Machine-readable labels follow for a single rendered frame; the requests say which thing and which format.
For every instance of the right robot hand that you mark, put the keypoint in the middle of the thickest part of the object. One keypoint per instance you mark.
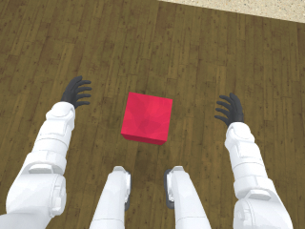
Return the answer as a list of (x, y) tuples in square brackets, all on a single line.
[(235, 113)]

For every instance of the left robot forearm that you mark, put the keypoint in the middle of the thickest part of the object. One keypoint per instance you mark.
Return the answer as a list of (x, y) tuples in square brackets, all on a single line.
[(48, 155)]

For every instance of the right robot upper arm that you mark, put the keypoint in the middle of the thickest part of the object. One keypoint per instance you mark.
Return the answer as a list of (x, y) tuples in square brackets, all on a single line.
[(250, 213)]

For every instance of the right robot foot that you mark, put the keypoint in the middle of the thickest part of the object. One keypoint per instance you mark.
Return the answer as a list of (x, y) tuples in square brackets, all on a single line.
[(169, 203)]

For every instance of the left robot hand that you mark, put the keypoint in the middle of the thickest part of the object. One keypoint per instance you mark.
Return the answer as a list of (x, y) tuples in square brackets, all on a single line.
[(71, 95)]

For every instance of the left robot shin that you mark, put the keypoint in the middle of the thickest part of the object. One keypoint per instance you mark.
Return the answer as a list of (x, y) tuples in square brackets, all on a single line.
[(120, 168)]

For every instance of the right robot forearm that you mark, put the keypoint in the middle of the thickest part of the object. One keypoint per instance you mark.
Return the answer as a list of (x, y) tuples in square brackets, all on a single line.
[(250, 177)]

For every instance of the carton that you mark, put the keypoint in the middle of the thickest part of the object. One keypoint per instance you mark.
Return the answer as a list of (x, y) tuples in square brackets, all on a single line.
[(147, 118)]

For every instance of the left robot upper arm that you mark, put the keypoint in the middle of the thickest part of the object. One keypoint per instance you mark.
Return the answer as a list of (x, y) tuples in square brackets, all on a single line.
[(34, 200)]

